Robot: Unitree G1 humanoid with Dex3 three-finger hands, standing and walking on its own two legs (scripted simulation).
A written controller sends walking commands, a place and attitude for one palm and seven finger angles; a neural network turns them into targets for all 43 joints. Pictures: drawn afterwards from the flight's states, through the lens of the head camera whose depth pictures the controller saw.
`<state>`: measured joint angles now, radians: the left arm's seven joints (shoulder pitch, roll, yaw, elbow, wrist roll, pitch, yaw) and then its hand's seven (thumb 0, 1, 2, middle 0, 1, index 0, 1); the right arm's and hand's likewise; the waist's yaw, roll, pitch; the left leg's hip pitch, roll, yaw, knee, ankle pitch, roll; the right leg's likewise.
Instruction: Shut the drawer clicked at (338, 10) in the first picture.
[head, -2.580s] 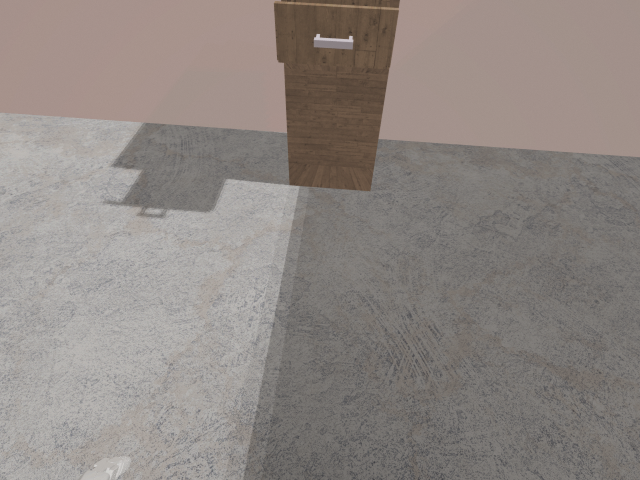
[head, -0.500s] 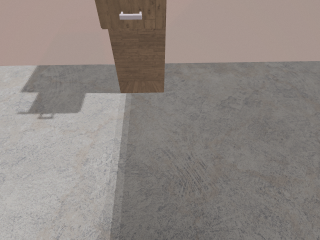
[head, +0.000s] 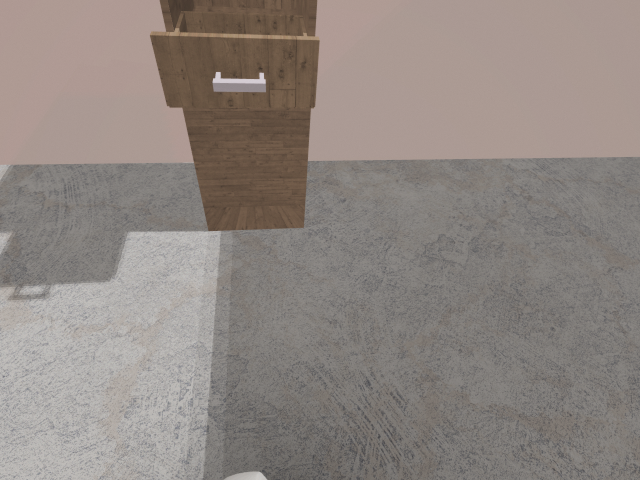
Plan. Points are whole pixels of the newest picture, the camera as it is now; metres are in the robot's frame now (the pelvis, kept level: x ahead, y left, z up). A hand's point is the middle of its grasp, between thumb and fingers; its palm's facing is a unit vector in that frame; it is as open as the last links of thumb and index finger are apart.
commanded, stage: walk to a spot facing it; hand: left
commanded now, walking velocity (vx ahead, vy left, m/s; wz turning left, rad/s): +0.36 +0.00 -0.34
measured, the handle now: (240, 80) +0.87 +0.25 +0.05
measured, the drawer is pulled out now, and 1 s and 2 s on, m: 0.27 0.27 0.27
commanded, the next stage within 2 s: turn to face it in 0.44 s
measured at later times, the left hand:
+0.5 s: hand (269, 363) +0.32 +0.10 -0.15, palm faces -0.25 -0.95 -0.17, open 7.4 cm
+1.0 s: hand (259, 346) +0.36 +0.13 -0.18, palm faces +0.05 -0.99 -0.15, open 7.3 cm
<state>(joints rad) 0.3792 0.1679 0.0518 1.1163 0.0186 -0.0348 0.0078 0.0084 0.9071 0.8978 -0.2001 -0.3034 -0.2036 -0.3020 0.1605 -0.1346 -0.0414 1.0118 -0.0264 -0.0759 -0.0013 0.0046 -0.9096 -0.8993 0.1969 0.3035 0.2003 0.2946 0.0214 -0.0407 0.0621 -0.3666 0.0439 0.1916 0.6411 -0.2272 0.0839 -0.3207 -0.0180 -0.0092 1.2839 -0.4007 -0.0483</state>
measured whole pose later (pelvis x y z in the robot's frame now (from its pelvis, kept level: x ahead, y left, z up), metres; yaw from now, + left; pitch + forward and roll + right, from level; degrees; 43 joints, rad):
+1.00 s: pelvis +0.30 -0.05 +0.00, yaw -1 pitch -1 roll -3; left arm 0.21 0.20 0.06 0.99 0.01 0.02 0.02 0.00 0.92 0.90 -0.20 -0.30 -0.21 -0.30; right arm 0.21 -0.18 -0.06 0.97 -0.03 0.02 0.01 0.01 -0.92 -0.90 0.19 0.30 0.20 0.29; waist -0.01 -0.04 0.06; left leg -0.39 0.06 0.12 0.70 -0.28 0.04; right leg -0.26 -0.11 -0.26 0.76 -0.46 0.03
